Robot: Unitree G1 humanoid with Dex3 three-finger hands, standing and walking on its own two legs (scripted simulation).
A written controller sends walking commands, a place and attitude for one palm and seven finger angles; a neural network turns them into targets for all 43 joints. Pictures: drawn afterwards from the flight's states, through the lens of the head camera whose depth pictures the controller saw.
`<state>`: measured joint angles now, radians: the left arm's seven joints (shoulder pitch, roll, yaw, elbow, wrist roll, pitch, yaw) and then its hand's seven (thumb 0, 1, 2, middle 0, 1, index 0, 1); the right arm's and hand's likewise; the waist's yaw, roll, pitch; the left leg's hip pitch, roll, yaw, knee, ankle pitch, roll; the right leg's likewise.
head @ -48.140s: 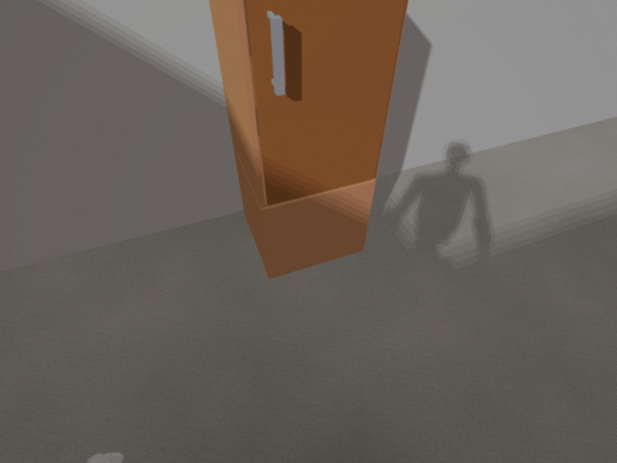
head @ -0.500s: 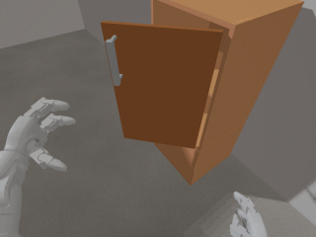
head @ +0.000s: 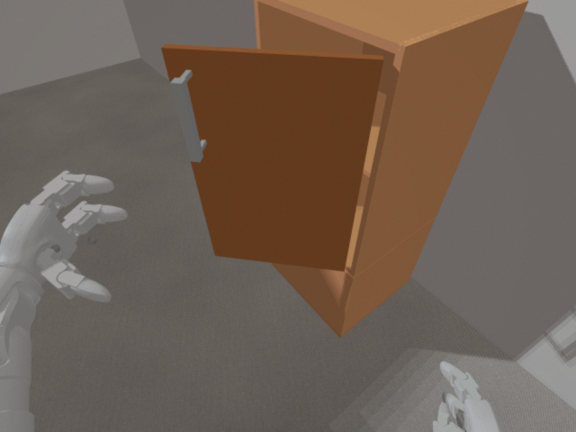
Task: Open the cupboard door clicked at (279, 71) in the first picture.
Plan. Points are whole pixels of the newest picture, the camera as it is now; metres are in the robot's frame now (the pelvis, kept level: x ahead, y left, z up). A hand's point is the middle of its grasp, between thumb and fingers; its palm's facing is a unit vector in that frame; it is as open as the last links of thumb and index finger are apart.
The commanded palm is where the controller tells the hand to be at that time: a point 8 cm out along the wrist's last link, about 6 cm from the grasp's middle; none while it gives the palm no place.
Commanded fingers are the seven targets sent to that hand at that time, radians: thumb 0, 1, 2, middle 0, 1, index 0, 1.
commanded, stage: raise the hand with hooked fingers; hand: left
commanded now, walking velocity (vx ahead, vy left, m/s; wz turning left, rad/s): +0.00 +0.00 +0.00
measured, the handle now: (192, 117) +0.62 +0.24 +0.13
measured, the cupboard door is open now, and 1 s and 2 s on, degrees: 43 43 43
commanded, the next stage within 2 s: move the hooked fingers beside the handle in 0.10 s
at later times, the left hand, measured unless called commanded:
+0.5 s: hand (112, 209) +0.34 +0.27 +0.16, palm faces -0.03 -1.00 -0.04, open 14.0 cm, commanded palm +0.33 +0.32 +0.15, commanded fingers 0.00 -0.50 0.30 -0.30 -1.20 -0.30 -1.20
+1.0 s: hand (120, 171) +0.43 +0.30 +0.15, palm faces -0.05 -1.00 +0.02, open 14.0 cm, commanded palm +0.41 +0.35 +0.15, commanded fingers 0.00 -0.50 0.30 -0.30 -1.20 -0.30 -1.20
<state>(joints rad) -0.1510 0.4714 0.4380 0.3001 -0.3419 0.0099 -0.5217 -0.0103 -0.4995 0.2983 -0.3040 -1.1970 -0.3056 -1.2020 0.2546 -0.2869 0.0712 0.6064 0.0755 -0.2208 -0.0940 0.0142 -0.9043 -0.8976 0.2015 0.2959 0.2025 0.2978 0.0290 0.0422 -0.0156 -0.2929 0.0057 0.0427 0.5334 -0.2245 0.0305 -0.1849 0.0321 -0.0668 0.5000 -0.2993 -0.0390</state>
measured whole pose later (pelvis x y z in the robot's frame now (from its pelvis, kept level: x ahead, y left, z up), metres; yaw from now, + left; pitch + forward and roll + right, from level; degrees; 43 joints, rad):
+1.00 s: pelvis +0.01 +0.01 -0.01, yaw -1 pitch +8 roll -1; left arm -0.72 0.68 0.47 1.02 -0.24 -0.14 -0.61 -0.01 -0.50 0.30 -0.30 -1.20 -0.30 -1.20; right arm 0.37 -0.33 0.05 0.65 0.07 -0.10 -0.08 0.01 -0.91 -0.90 0.20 0.30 0.20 0.30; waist -0.06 0.01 -0.05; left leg -0.51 0.01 0.05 0.64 -0.27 0.04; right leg -0.39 0.03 -0.06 0.60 -0.34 -0.03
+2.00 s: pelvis +0.03 +0.02 -0.03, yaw -3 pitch +21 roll -4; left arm -1.21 1.01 0.51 1.40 -0.04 -0.15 -0.59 -0.01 -0.50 0.30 -0.30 -1.20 -0.30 -1.20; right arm 0.48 -0.32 0.08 0.63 0.02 0.09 -0.07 0.00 -0.90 -0.90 0.20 0.30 0.21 0.30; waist -0.23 0.02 -0.07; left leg -0.82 0.05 0.05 0.80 -0.36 0.05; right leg -0.68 0.07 -0.05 0.68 -0.37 -0.02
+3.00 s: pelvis +0.02 +0.03 -0.03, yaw -3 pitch +21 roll -5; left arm -1.21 0.98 0.47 1.39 -0.05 -0.16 -0.58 -0.01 -0.50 0.30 -0.30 -1.20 -0.30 -1.20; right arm 0.46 -0.32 0.08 0.63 0.02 0.07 -0.06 0.00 -0.90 -0.90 0.20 0.30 0.21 0.30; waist -0.22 0.03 -0.08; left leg -0.86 0.05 0.02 0.85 -0.36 0.06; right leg -0.70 0.07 -0.08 0.71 -0.38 -0.01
